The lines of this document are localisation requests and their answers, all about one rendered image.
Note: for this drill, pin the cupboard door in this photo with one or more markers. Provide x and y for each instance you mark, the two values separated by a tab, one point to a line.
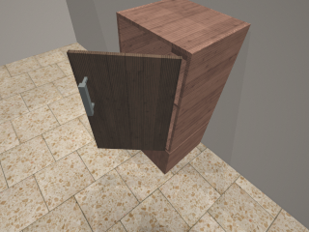
134	96

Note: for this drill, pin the handle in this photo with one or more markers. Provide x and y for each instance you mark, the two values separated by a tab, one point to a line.
84	93

